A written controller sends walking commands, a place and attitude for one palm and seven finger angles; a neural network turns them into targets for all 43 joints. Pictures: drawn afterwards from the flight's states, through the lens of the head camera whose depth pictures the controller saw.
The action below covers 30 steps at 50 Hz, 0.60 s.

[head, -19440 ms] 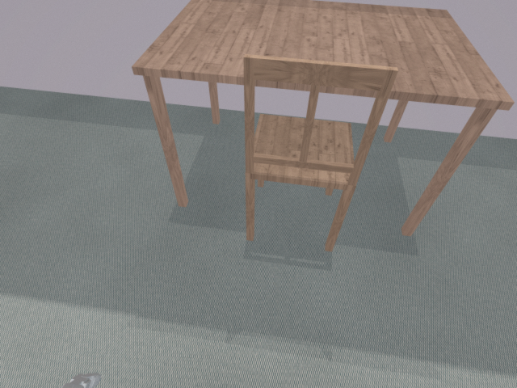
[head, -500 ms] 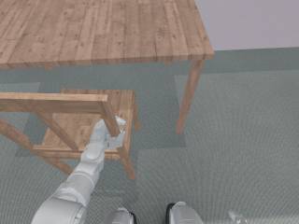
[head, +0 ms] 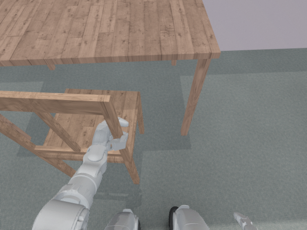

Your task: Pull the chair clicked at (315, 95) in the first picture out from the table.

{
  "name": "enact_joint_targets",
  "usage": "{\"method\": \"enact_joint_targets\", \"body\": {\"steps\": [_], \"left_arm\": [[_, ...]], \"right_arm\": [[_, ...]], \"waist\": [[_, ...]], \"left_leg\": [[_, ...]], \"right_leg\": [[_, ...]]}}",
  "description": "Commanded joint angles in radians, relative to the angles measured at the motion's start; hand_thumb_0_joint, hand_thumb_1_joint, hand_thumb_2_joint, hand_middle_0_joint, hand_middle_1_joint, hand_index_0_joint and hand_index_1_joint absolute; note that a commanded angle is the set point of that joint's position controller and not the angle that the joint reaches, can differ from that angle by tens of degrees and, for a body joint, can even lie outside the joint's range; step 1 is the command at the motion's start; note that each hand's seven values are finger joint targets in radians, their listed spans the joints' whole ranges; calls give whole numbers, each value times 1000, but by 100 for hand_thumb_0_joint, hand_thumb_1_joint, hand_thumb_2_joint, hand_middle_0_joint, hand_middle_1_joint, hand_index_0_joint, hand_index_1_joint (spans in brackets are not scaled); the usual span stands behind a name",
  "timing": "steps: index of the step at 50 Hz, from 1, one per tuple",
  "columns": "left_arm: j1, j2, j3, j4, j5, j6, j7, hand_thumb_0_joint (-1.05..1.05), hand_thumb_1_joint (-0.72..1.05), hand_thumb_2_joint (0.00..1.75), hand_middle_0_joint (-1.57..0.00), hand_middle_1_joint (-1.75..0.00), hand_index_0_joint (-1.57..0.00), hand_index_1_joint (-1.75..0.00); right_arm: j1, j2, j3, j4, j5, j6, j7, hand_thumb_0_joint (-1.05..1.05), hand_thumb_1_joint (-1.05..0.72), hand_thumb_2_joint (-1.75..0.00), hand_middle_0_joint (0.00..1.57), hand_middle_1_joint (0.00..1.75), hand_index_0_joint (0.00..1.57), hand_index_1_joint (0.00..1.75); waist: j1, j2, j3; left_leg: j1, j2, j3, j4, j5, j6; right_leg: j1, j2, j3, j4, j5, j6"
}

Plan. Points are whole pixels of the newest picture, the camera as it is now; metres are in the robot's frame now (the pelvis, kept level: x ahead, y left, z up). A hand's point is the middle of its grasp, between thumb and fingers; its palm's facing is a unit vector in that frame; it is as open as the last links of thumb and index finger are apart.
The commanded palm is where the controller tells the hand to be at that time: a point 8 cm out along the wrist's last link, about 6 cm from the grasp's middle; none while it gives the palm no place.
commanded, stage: step backward, pulling the chair out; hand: left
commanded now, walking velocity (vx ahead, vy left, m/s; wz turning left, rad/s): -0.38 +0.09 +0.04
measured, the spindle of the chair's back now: (62, 133) +0.40 +0.30 -0.08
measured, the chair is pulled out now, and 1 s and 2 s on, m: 0.15 0.21 0.31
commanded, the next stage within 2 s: none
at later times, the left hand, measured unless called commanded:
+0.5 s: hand (119, 148) +0.33 +0.11 -0.05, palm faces -0.10 -0.98 -0.14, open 6.0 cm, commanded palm +0.33 +0.16 -0.05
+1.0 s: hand (114, 163) +0.29 +0.11 -0.05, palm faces -0.09 -0.99 -0.14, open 6.0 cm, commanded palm +0.29 +0.17 -0.04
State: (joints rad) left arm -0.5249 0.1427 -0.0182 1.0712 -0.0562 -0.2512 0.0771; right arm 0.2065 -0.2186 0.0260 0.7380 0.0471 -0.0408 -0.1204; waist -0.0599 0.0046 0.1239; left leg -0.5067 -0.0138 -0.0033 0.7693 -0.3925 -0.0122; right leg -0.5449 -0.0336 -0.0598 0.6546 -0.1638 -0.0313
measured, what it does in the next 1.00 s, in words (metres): steps on the spot: left foot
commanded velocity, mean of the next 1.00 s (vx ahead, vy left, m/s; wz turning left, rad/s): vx -0.38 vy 0.01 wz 0.00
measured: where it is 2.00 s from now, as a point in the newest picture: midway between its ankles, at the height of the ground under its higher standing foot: outside the picture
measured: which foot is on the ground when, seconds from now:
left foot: down 0.00-0.82, up 0.84-0.92, down 0.94-1.00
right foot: down 0.00-1.00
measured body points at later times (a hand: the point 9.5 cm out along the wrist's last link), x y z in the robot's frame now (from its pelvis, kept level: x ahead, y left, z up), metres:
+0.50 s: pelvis -0.04 +0.01 +0.01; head +0.06 +0.01 +0.45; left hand +0.34 +0.16 -0.04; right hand +0.06 -0.25 -0.12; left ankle -0.03 +0.13 -0.72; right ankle +0.10 -0.11 -0.71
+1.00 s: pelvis -0.08 +0.02 +0.01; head +0.01 +0.02 +0.45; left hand +0.29 +0.17 -0.04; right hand +0.01 -0.25 -0.12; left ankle -0.06 +0.13 -0.72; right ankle +0.04 -0.11 -0.71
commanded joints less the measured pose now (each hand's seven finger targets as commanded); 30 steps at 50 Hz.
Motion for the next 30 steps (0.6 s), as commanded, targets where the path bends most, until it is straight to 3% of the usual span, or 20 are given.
{"method": "enact_joint_targets", "body": {"steps": [1,2,3,4,5,6,7,8,10,12,14,17,19,22,23,25,26,27,29,30], "left_arm": [[-336,164,16,-169,40,-35,31,0,90,90,-50,-145,-50,-145],[-345,159,13,-171,40,-31,31,0,90,90,-50,-145,-50,-145],[-340,159,7,-163,38,-24,33,0,90,90,-50,-145,-50,-145],[-343,153,2,-175,39,-25,33,0,90,90,-50,-145,-50,-145],[-355,142,-9,-200,42,-31,32,0,90,90,-50,-145,-50,-145],[-390,120,-31,-230,30,-37,25,0,90,90,-50,-145,-50,-145],[-438,87,-57,-281,31,-43,17,0,90,90,-50,-145,-50,-145],[-467,75,-66,-311,33,-45,14,0,90,90,-50,-145,-50,-145],[-391,106,-27,-260,39,-35,19,0,90,90,-50,-145,-50,-145],[-385,100,-29,-254,43,-34,14,0,90,90,-50,-145,-50,-145],[-373,138,-8,-248,42,-34,17,0,90,90,-50,-145,-50,-145],[-329,171,8,-208,36,-35,15,0,90,90,-50,-145,-50,-145],[-314,167,15,-184,38,-20,17,0,90,90,-50,-145,-50,-145],[-346,146,4,-212,37,1,17,0,90,90,-50,-145,-50,-145],[-346,137,-12,-212,32,9,18,0,90,90,-50,-145,-50,-145],[-361,116,-38,-277,27,-2,13,0,90,90,-50,-145,-50,-145],[-383,98,-58,-296,25,-4,10,0,90,90,-50,-145,-50,-145],[-418,83,-60,-320,25,-8,9,0,90,90,-50,-145,-50,-145],[-418,104,-31,-306,23,-10,13,0,90,90,-50,-145,-50,-145],[-407,99,-30,-275,29,-11,11,0,90,90,-50,-145,-50,-145]], "right_arm": [[69,-136,-35,-62,-2,-38,-10,0,-90,-90,20,30,20,30],[74,-141,-31,-51,-2,-39,-11,0,-90,-90,20,30,20,30],[73,-155,-30,-44,-3,-39,-16,0,-90,-90,20,30,20,30],[83,-173,-33,-40,-4,-38,-22,0,-90,-90,20,30,20,30],[75,-189,-44,-60,-6,-32,-26,0,-90,-90,20,30,20,30],[52,-163,-41,-75,2,-28,-21,0,-90,-90,20,30,20,30],[38,-146,-35,-97,-3,-25,-21,0,-90,-90,20,30,20,30],[16,-136,-27,-109,-9,-20,-27,0,-90,-90,20,30,20,30],[42,-145,-39,-100,-12,-9,-29,0,-90,-90,20,30,20,30],[55,-146,-47,-101,-13,-2,-22,0,-90,-90,20,30,20,30],[64,-148,-55,-100,-5,6,-27,0,-90,-90,20,30,20,30],[89,-139,-57,-85,1,9,-18,0,-90,-90,20,30,20,30],[76,-144,-49,-83,2,6,-12,0,-90,-90,20,30,20,30],[77,-147,-32,-72,0,10,-14,0,-90,-90,20,30,20,30],[75,-160,-31,-72,4,13,-20,0,-90,-90,20,30,20,30],[29,-174,-32,-113,-2,26,-28,0,-90,-90,20,30,20,30],[5,-163,-32,-134,0,30,-26,0,-90,-90,20,30,20,30],[-4,-145,-23,-148,-3,29,-29,0,-90,-90,20,30,20,30],[34,-145,-35,-122,-4,30,-38,0,-90,-90,20,30,20,30],[44,-148,-42,-110,-11,28,-34,0,-90,-90,20,30,20,30]], "waist": [[19,-162,-459],[13,-155,-459],[7,-88,-448],[6,-17,-451],[18,76,-456],[27,84,-476],[22,122,-486],[18,168,-478],[29,128,-461],[26,89,-461],[16,-7,-503],[18,-154,-513],[30,-158,-497],[7,-152,-495],[-2,-115,-482],[25,127,-450],[36,170,-422],[36,186,-390],[25,78,-446],[25,55,-456]], "left_leg": [[126,15,-72,59,-110,-6],[150,24,-71,-47,-80,-4],[189,33,-63,-186,14,-2],[198,75,-100,-323,194,17],[186,147,-167,-322,367,46],[176,191,-166,-339,380,64],[167,204,-170,-346,367,70],[172,214,-173,-345,418,76],[181,224,-167,-296,556,70],[164,201,-132,-239,559,46],[120,138,-82,-180,396,9],[148,3,-26,0,-76,-15],[126,-3,-55,76,-146,-11],[192,21,-46,-135,-75,0],[227,36,-51,-258,41,7],[151,154,-149,-405,196,59],[84,202,-153,-432,132,76],[38,218,-176,-440,151,88],[177,225,-173,-334,476,87],[225,228,-163,-291,596,77]], "right_leg": [[320,-307,264,-300,109,-98],[336,-286,217,-266,173,-79],[329,-250,166,-220,222,-51],[319,-177,114,-148,217,-5],[296,-97,79,-80,209,37],[311,-71,71,-33,97,44],[312,-60,68,9,32,41],[293,-54,66,49,29,39],[298,-51,73,57,77,30],[330,-72,94,11,215,18],[367,-133,149,-39,325,-2],[324,-276,297,-295,123,-58],[356,-315,300,-337,99,-94],[379,-263,183,-286,193,-47],[356,-221,141,-252,183,-19],[328,-85,64,-88,10,44],[347,-56,53,-13,-103,42],[343,-40,53,56,-106,35],[312,-32,68,58,58,35],[300,-40,71,40,105,32]]}}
